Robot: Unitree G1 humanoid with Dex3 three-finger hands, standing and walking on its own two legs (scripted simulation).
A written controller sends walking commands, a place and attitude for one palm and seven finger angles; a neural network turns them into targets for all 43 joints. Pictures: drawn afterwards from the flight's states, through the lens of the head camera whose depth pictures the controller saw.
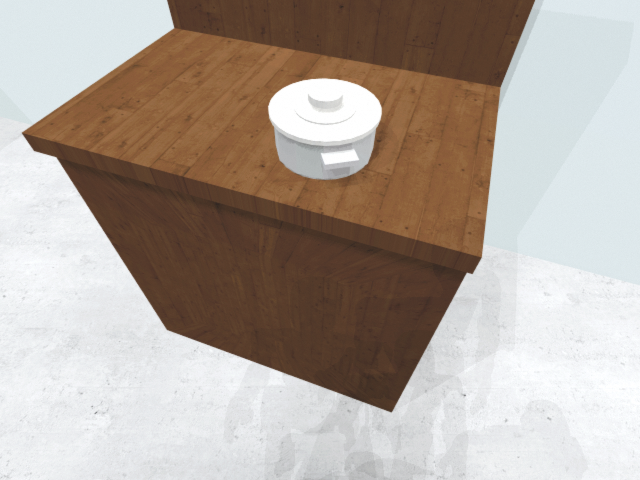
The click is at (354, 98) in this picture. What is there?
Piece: lid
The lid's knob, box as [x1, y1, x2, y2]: [308, 83, 342, 108]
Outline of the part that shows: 308,89 308,100 312,105 317,107 334,107 338,105 342,100 341,88 331,83 318,83 311,86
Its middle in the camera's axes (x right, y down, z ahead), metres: +0.01 -0.22 +0.60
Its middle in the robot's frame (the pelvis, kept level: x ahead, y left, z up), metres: +0.62 +0.03 +0.16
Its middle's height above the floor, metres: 0.93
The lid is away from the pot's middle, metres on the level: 0.00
